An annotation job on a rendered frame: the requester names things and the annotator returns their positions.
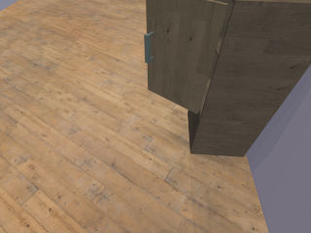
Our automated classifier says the cupboard door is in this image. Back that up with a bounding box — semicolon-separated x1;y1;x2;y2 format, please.
146;0;228;114

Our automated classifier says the handle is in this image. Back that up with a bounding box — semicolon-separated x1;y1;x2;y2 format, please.
144;31;155;64

